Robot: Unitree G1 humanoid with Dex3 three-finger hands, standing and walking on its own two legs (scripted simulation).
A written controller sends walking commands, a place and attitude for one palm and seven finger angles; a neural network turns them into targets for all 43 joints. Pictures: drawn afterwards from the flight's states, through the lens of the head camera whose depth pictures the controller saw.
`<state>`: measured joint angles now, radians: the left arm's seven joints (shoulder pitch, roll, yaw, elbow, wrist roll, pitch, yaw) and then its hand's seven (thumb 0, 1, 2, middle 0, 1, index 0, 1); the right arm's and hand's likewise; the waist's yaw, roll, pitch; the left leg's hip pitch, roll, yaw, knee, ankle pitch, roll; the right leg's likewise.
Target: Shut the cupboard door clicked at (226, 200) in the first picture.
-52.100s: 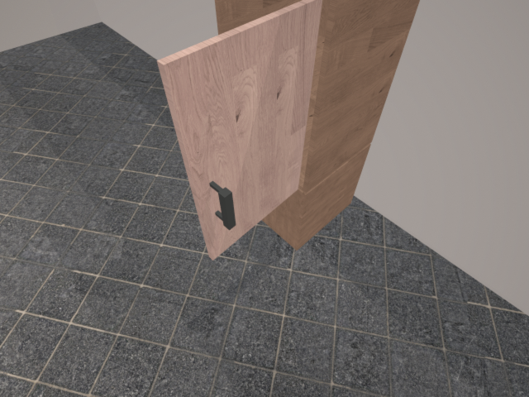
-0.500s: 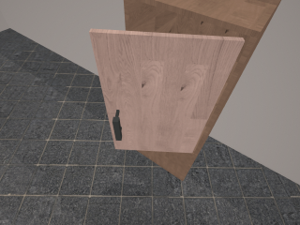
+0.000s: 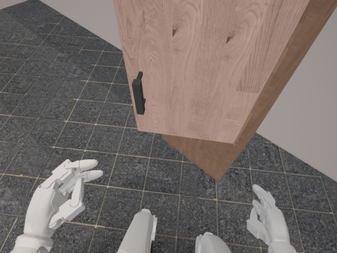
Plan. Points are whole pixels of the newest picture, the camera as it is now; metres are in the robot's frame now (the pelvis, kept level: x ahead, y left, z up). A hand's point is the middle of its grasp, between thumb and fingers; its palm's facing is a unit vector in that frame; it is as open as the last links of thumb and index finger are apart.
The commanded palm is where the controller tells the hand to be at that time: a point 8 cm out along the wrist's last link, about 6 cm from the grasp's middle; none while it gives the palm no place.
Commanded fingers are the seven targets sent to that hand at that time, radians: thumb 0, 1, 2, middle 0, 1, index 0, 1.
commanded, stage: raise the hand and make a fist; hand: left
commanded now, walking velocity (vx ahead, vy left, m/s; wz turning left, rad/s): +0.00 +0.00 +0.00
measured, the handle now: (140, 93) +0.53 +0.16 +0.03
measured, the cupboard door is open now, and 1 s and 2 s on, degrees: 33 33 33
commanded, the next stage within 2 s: bring the fist close to the handle in 1.36 s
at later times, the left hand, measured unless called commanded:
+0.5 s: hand (79, 191) +0.22 +0.22 +0.06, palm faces -0.03 -1.00 -0.02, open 3.4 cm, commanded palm +0.20 +0.27 +0.06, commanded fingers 0.00 0.90 0.90 -1.17 -1.36 -1.17 -1.36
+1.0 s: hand (80, 187) +0.23 +0.22 +0.06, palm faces -0.04 -1.00 -0.03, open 3.1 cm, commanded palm +0.21 +0.27 +0.06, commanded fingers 0.00 0.90 0.90 -1.30 -1.50 -1.30 -1.50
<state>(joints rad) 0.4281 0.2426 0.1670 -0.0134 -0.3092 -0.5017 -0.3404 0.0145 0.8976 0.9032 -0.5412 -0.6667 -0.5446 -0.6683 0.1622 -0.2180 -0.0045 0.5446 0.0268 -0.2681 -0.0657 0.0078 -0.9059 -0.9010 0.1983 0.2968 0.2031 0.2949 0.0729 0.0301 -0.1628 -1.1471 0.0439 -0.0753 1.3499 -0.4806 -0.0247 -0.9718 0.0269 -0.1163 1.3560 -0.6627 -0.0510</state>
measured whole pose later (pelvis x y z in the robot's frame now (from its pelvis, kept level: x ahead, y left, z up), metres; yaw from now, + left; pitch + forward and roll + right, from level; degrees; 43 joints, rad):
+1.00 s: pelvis +0.00 +0.03 +0.01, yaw -1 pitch +17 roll -5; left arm 0.39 0.26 0.14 -0.03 -0.28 -0.40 -0.26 0.01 0.90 0.90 -1.29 -1.49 -1.30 -1.49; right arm 0.24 -0.23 0.02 0.50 0.01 -0.17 -0.04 0.01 -0.90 -0.90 0.20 0.30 0.21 0.30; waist 0.01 0.04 -0.18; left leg -1.15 0.04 -0.05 1.31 -0.47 0.02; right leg -0.96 0.02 -0.09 1.28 -0.62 0.00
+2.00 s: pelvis +0.01 +0.03 +0.01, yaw -1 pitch +20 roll -3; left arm 0.00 0.21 0.06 0.25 -0.18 -0.39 -0.12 0.01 0.90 0.90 -1.30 -1.50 -1.30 -1.50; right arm 0.25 -0.23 0.02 0.54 0.00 -0.10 -0.01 0.01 -0.90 -0.90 0.20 0.30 0.20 0.30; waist -0.03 0.04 -0.19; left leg -1.19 0.04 -0.03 1.32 -0.47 0.01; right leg -1.02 0.02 -0.07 1.31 -0.63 -0.01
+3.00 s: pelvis +0.01 +0.01 +0.00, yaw -2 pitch +23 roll -1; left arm -0.45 0.19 0.14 0.78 -0.13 -0.56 -0.07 0.01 0.90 0.90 -1.30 -1.50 -1.31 -1.50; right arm 0.25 -0.24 -0.02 0.62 -0.01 0.02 0.02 0.00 -0.91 -0.90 0.20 0.30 0.20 0.29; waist -0.06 0.03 -0.19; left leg -1.25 0.05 -0.01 1.32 -0.47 0.00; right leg -1.12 0.02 -0.04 1.36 -0.64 -0.02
